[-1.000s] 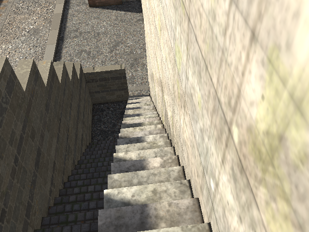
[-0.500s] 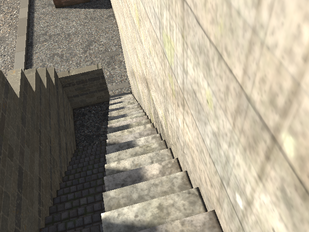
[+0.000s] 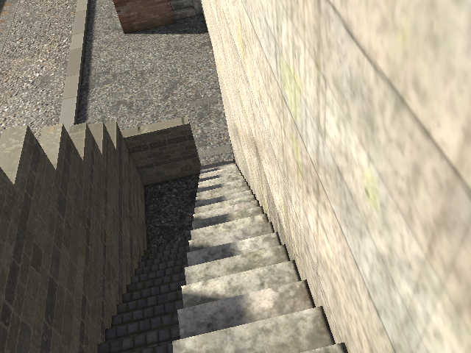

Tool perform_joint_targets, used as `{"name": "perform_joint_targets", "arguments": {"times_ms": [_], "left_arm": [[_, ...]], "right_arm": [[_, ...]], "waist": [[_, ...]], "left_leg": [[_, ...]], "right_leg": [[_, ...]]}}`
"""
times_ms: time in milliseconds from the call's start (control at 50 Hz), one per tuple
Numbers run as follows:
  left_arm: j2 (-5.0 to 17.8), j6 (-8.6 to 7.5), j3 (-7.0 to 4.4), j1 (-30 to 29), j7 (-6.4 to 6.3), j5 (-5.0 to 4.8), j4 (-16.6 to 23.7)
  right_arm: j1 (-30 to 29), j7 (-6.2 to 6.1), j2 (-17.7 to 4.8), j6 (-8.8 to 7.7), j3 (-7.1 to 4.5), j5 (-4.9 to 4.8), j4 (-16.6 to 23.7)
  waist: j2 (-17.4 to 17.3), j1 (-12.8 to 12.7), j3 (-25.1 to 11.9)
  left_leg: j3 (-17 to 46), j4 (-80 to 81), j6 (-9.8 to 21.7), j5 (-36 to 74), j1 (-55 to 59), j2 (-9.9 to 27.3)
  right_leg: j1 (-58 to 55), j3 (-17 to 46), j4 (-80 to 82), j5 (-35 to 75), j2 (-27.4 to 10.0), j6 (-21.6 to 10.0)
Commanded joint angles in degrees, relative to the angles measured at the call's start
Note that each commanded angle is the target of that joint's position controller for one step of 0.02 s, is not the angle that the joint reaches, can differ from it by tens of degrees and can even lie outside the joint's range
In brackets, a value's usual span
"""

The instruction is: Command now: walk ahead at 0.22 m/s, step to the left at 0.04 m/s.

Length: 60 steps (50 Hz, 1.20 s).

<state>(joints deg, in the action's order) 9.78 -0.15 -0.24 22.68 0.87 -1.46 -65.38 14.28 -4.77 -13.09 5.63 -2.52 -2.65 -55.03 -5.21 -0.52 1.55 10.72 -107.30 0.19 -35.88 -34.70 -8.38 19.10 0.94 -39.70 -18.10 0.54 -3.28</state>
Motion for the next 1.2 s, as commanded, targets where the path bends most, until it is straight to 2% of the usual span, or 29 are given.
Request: {"name": "perform_joint_targets", "arguments": {"times_ms": [20,60,80,160,240,260,300,340,400,500,600,780,800,820,860,920,940,960,980,1000,1020,1040,1060,1080,1100,1120,1140,1160,1200], "left_arm": [[11.75,-2.02,-0.58,-6.79,-3.42,1.84,6.42],[5.09,-3.02,2.22,-10.55,-3.83,3.08,6.56],[6.93,-3.27,2.04,-10.45,-4.29,4.22,6.71],[6.56,-4.14,0.61,-3.58,-5.38,0.58,5.16],[4.72,-3.71,0.4,-5.61,-5.45,0.59,4.51],[4.91,-2.23,-0.35,-3.41,-5.99,-2.09,4.61],[-2.78,-1.72,2.38,1.77,-5.84,-1.11,5.01],[2.64,-1.52,1.39,-2.22,-5.21,-1.17,5.16],[3.51,-1.04,1.04,-4.04,-4.71,0.25,4.99],[5.01,-0.62,-0.16,-0.04,-4.86,-0.34,2.71],[6.33,0.6,-0.85,3.15,-6.11,-0.29,1.31],[8.15,-0.68,-2.72,12.59,-5.62,-1.07,2.41],[9.53,-1.63,-2.61,20.29,-6.22,-0.24,-0.76],[7.91,-1.91,-2.54,20.44,-5.84,-2.0,-0.4],[9.73,-2.8,-2.93,19.3,-6.61,-2.35,2.68],[13.79,-2.87,-4.33,9.63,-8.74,-2.17,7.25],[15.36,-4.25,-5.28,1.94,-9.08,-2.69,10.33],[16.26,-5.61,-5.56,-10.5,-9.18,-1.64,14.98],[16.04,-6.88,-5.72,-24.35,-10.16,1.53,22.34],[19.12,-8.29,-5.84,-37.89,-10.68,3.58,25.87],[15.32,-9.35,-4.57,-46.03,-9.83,4.04,29.74],[8.02,-9.99,-1.33,-60.75,-7.38,1.06,39.38],[2.01,-9.54,1.17,-57.66,-4.92,-1.56,44.69],[8.56,-10.29,-1.23,-29.55,-2.28,-1.49,37.57],[10.32,-9.33,-4.42,13.49,-0.16,-4.01,18.88],[12.47,-7.78,-6.33,28.85,2.15,-4.14,8.17],[11.57,-5.45,-6.23,32.62,2.48,-3.78,5.77],[12.0,-3.91,-5.88,31.25,2.51,-2.49,7.71],[15.1,-3.05,-5.75,27.57,3.35,2.45,7.35]], "right_arm": [[0.98,-1.24,-6.3,3.12,-1.21,-0.16,5.07],[-1.63,-0.65,1.73,2.2,0.46,1.25,6.47],[-0.22,-0.11,2.99,2.05,0.83,1.23,5.05],[-5.91,1.12,-1.83,1.2,-0.5,2.94,6.52],[-3.82,2.77,-1.62,-0.21,-0.36,1.79,3.45],[-0.95,3.46,-0.86,0.55,0.01,2.42,1.42],[-0.33,4.47,-4.5,0.03,-1.49,1.6,-1.25],[-2.51,4.36,-3.1,-0.19,-1.83,1.97,-3.18],[-2.08,4.51,-1.19,-1.58,-1.92,3.01,-3.88],[-0.15,4.3,-1.15,-4.13,-2.67,1.58,-6.0],[-1.23,6.16,-1.22,-5.15,-2.71,1.01,-3.11],[-12.92,5.1,-1.94,-4.42,-2.32,-0.36,4.18],[-19.12,3.87,-3.5,-4.81,-2.88,0.4,7.83],[-20.5,4.57,-0.97,-4.24,-1.63,0.34,8.77],[-18.69,5.84,-1.98,-4.81,-1.62,1.14,8.07],[-6.17,8.72,-3.02,-7.17,-1.67,4.51,5.67],[3.4,8.86,-4.88,-7.19,-2.29,7.93,3.34],[21.66,9.24,-5.82,-7.53,-3.07,10.19,-2.46],[39.16,9.19,-9.79,-8.04,-4.74,7.28,-9.86],[46.77,4.78,-15.24,-7.14,-4.91,3.84,-6.52],[52.6,2.66,-14.69,-7.92,-3.66,1.81,-7.04],[61.98,1.4,0.43,-10.17,0.57,2.03,-11.39],[45.98,1.16,-0.87,-11.78,0.15,3.15,-9.49],[12.94,-0.98,-11.23,-11.27,-2.99,-0.81,5.58],[-0.02,-3.95,-16.26,-9.77,-4.74,1.42,11.66],[-3.34,-4.26,-9.45,-9.26,-3.61,1.44,11.22],[-8.94,-3.33,-7.92,-7.88,-2.88,0.73,10.84],[-10.69,-2.07,-5.21,-7.24,-1.91,-1.39,10.83],[-5.23,-2.71,-1.78,-6.76,-0.89,-0.12,12.15]], "waist": [[2.01,3.35,1.34],[9.94,4.31,-0.95],[12.33,4.52,-3.59],[14.33,0.52,-0.55],[18.11,2.31,-0.96],[14.47,1.11,1.46],[5.35,-2.37,0.71],[4.89,-1.54,3.99],[5.42,-0.7,2.49],[8.08,-1.52,2.71],[8.06,-3.21,3.38],[9.78,-8.32,4.83],[15.54,-11.89,1.7],[17.57,-11.71,4.74],[8.58,-11.43,7.62],[4.53,-3.16,7.42],[2.34,3.28,8.48],[-8.63,14.63,9.4],[-26.31,24.01,12.58],[-24.91,31.62,7.02],[-15.33,31.87,3.85],[-8.1,36.63,15.89],[-2.58,24.53,23.89],[8.84,5.94,17.42],[-2.07,-7.49,-7.14],[5.82,-10.51,-11.68],[3.33,-12.05,-9.89],[-0.14,-14.57,-8.56],[-1.24,-12.43,-0.36]], "left_leg": [[12.34,23.31,-1.6,23.08,-3.98,5.9],[9.31,42.32,-5.53,33.9,6.98,8.05],[5.29,40.36,-7.07,40.84,14.54,7.17],[8.8,57.4,-6.4,53.39,10.1,8.3],[1.26,60.8,-6.52,43.87,20.16,9.85],[-3.48,77.33,-5.69,45.92,18.06,10.51],[-4.77,81.91,-6.31,47.41,22.1,10.53],[-7.93,78.98,-6.04,47.82,22.36,8.53],[-10.59,83.02,-4.96,48.37,22.19,8.07],[-12.34,82.27,-4.19,49.16,18.29,6.55],[-14.28,82.95,-3.74,49.02,9.66,5.77],[-16.51,79.38,-4.39,36.9,-1.23,3.78],[-15.97,63.69,-7.75,42.87,-3.48,3.48],[-13.12,67.31,-5.87,25.02,-6.97,4.58],[-8.07,72.82,-5.88,30.79,-6.09,6.13],[-23.28,88.73,-7.74,44.14,16.81,-2.54],[-29.35,96.47,-6.56,48.5,32.94,-5.84],[-24.36,105.02,-2.19,68.85,61.26,-2.43],[-12.11,106.8,1.4,91.15,77.3,7.61],[11.2,77.2,13.39,109.6,93.32,19.84],[13.65,75.72,11.18,110.57,86.44,21.98],[3.04,89.89,-0.01,70.83,68.16,13.3],[-3.85,109.19,-3.95,60.08,43.59,9.44],[9.61,83.88,-1.96,60.14,33.54,11.34],[12.59,86.49,3.09,27.99,11.29,12.45],[4.95,74.82,0.55,23.35,12.3,4.56],[3.79,64.88,-0.54,15.21,14.41,2.3],[1.65,55.76,-0.97,9.48,13.8,-0.65],[2.21,42.69,-6.45,-3.48,12.37,-4.24]], "right_leg": [[2.48,20.8,13.08,41.72,-21.72,-4.3],[6.98,12.95,13.14,34.43,-16.1,-6.4],[9.28,11.51,11.23,40.24,-16.1,-6.32],[1.32,8.33,4.35,29.44,-13.22,-4.09],[8.56,7.6,-2.59,25.81,-11.53,-5.73],[7.75,2.1,-5.04,8.41,-6.86,-4.1],[5.76,-0.58,0.46,-0.66,-4.36,0.87],[7.13,-0.59,2.38,-3.89,-6.07,1.24],[1.94,-3.77,0.83,4.26,-5.23,2.59],[-3.53,-5.81,0.6,9.28,-5.34,3.5],[-11.27,-7.2,-4.12,16.75,-5.15,4.39],[-20.05,-3.34,-12.1,33.83,-7.8,4.01],[-25.55,-2.55,-10.6,43.37,-9.12,6.38],[-22.39,3.33,-12.78,41.87,-11.33,3.46],[-18.06,4.81,-15.82,37.27,-12.61,4.2],[-5.44,-7.43,-24.49,37.94,-2.72,9.07],[5.86,-13.63,-26.7,40.93,2.26,16.06],[32.29,-17.61,-40.25,7.3,6.96,21.8],[51.45,-13.32,-56.04,-34.13,6.91,21.49],[75.06,0.7,-86.08,-47.94,2.41,19.97],[76.93,3.51,-85.61,-47.93,-1.01,15.49],[77.52,1.59,-71.25,-62.62,-1.31,10.89],[56.35,1.32,-46.32,-59.43,-3.85,8.91],[38.29,6.98,-1.36,-31.09,-6.57,7.67],[-22.84,14.43,6.29,46.22,-14.45,1.12],[-38.39,16.48,9.71,74.3,-13.27,2.48],[-41.69,17.08,18.68,82.7,-15.06,6.01],[-44.12,15.55,22.06,89.03,-16.32,8.49],[-37.77,16.88,20.51,83.78,-15.94,12.75]]}}
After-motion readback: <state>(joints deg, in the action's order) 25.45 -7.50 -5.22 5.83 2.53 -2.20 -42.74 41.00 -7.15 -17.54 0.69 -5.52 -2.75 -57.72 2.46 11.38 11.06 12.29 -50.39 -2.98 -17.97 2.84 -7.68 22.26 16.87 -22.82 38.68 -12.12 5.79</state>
